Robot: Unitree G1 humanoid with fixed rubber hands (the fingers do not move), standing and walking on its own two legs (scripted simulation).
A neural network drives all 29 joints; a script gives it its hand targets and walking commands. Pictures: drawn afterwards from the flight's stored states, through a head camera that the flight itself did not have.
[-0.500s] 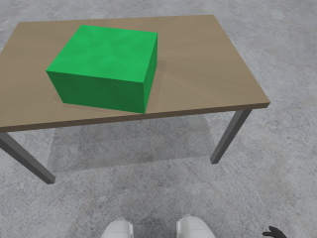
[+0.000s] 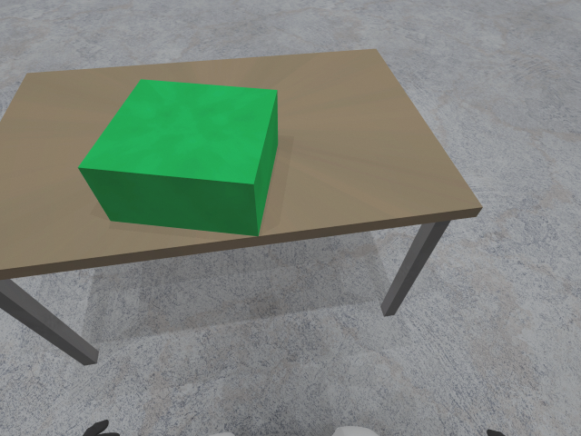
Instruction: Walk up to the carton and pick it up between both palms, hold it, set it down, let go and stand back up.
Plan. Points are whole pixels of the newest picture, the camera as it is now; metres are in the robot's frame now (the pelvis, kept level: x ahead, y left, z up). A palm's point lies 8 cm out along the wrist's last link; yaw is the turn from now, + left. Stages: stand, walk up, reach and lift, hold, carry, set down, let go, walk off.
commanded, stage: walk up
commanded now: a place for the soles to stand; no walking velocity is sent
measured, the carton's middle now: (196, 153) +0.67 +0.19 -0.04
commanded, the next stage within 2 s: none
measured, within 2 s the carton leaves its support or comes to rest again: neither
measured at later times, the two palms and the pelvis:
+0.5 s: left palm out of the picture +0.08 +0.31 -0.09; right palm out of the picture +0.11 -0.30 -0.09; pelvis +0.02 +0.01 +0.02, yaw +2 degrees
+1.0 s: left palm out of the picture +0.13 +0.43 -0.11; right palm out of the picture +0.13 -0.20 -0.13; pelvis +0.09 +0.11 -0.02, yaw +2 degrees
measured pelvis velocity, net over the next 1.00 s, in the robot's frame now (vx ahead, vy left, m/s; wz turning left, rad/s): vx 0.09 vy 0.11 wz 0.03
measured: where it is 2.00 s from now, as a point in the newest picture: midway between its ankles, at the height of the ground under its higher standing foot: outside the picture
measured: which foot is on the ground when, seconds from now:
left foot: down 0.00-0.40, up 0.42-0.66, down 0.68-1.00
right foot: down 0.00-0.70, up 0.72-1.00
